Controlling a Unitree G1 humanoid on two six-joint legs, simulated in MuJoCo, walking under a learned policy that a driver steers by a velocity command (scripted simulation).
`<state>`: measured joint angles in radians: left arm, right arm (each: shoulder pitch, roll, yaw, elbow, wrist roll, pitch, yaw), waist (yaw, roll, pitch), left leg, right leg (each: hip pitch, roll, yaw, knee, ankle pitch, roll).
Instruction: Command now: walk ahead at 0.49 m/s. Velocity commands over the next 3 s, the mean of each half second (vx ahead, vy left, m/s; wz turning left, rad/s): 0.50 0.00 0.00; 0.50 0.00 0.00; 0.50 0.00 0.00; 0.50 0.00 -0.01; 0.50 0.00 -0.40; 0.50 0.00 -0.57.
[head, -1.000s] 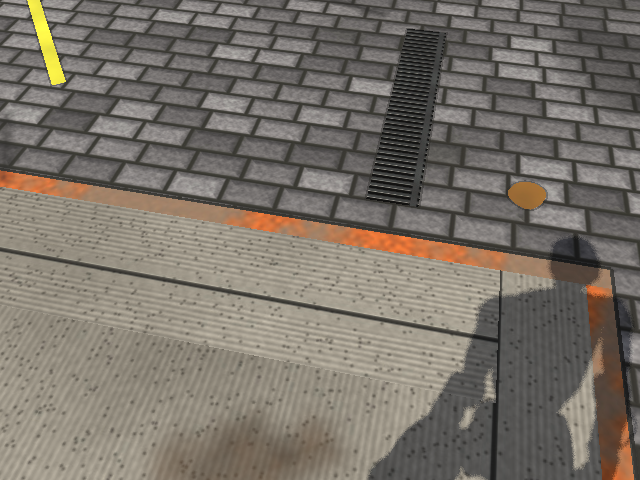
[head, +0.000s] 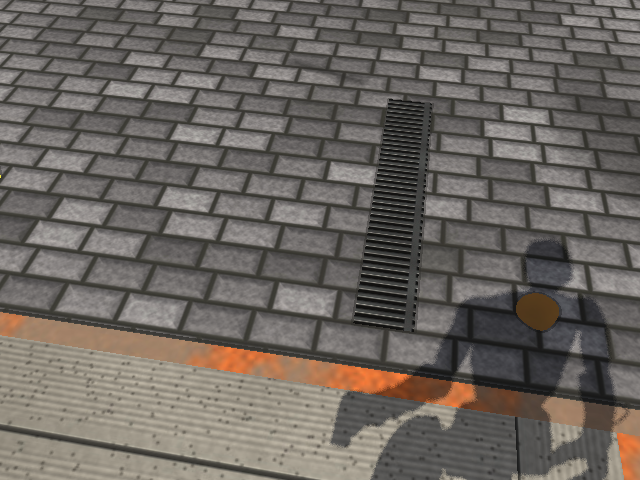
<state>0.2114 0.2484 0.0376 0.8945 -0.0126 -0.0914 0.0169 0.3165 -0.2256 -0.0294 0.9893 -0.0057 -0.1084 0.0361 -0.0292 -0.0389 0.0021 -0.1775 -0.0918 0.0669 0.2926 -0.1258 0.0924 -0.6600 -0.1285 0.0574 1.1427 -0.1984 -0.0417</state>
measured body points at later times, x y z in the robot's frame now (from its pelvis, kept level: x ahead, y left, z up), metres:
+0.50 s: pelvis +0.28 -0.08 +0.00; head +0.29 -0.10 +0.45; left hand +0.33 +0.18 -0.12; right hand +0.37 -0.35 -0.14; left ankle +0.28 +0.08 -0.66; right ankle +0.30 -0.16 -0.74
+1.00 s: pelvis +0.55 -0.01 -0.01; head +0.58 +0.00 +0.44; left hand +0.58 +0.25 -0.15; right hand +0.68 -0.27 -0.13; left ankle +0.62 +0.07 -0.74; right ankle +0.44 -0.16 -0.65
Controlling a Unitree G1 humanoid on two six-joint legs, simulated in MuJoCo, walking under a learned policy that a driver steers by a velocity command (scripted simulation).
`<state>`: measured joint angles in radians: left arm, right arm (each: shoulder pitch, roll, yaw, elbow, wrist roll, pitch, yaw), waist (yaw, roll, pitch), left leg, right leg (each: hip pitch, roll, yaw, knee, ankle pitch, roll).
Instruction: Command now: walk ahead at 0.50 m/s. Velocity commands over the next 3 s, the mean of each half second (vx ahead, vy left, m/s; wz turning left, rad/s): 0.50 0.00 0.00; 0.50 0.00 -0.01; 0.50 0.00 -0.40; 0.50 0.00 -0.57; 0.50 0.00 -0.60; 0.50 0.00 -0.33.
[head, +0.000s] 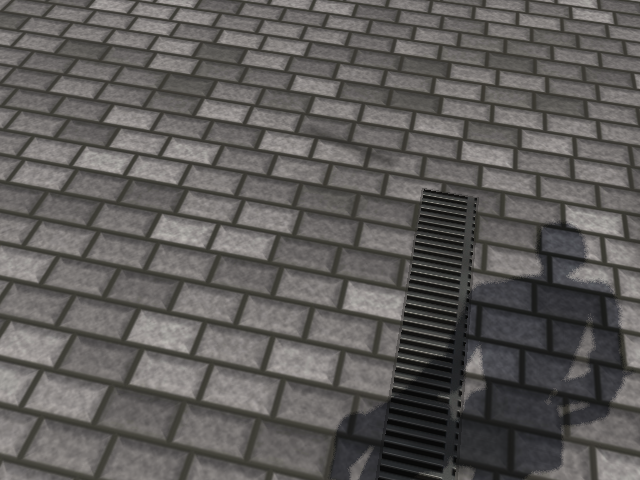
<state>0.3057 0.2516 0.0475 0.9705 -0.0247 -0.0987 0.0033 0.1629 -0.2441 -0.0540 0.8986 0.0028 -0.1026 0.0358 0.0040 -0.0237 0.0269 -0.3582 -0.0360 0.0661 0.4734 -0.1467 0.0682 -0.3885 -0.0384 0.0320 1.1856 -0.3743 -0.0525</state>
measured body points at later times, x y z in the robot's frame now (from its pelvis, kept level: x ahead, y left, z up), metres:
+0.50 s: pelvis +0.28 -0.06 -0.01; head +0.31 -0.07 +0.44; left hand +0.46 +0.19 -0.11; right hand +0.25 -0.32 -0.16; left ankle +0.09 +0.08 -0.68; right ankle +0.38 -0.15 -0.74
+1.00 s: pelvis +0.55 -0.02 -0.01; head +0.58 -0.02 +0.44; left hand +0.50 +0.24 -0.15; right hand +0.76 -0.26 -0.11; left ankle +0.69 +0.09 -0.74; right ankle +0.38 -0.15 -0.73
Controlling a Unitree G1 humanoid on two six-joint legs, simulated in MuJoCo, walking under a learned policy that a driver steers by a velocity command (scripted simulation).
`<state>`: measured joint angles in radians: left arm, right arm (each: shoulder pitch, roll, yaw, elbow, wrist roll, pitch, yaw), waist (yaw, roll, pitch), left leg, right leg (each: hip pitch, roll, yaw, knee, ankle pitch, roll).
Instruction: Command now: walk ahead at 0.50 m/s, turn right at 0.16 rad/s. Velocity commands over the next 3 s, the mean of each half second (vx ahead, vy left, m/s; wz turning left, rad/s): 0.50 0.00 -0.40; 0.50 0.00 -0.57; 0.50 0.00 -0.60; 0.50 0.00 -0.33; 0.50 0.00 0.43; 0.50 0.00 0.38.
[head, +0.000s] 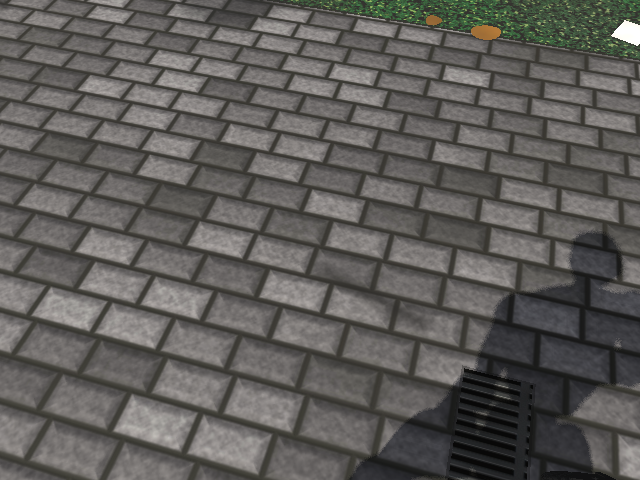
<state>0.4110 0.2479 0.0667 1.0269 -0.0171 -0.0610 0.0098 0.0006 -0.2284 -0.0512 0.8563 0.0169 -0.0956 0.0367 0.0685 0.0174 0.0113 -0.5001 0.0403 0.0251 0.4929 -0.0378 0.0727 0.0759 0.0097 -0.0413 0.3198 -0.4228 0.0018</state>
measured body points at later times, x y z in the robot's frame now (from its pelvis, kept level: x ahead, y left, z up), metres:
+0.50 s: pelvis +0.26 -0.01 +0.01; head +0.28 -0.02 +0.45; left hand +0.49 +0.18 -0.10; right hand +0.20 -0.27 -0.14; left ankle +0.13 +0.12 -0.72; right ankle +0.40 -0.17 -0.70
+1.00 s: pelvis +0.53 -0.11 +0.01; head +0.55 -0.14 +0.46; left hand +0.71 +0.12 -0.10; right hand +0.62 -0.44 -0.07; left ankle +0.76 -0.07 -0.70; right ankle +0.40 -0.15 -0.72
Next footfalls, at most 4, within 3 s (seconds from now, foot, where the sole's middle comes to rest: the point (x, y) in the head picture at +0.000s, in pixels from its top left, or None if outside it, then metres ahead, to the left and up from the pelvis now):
0.56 right None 0.43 -0.16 -0.76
1.06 left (401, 345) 0.78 -0.11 -0.76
1.58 right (570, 351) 0.80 -0.49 -0.76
2.12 left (602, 236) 1.15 -0.65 -0.76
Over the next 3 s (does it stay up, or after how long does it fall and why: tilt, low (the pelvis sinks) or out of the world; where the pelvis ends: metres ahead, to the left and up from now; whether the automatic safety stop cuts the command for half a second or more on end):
stays up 1.31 -0.90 0.02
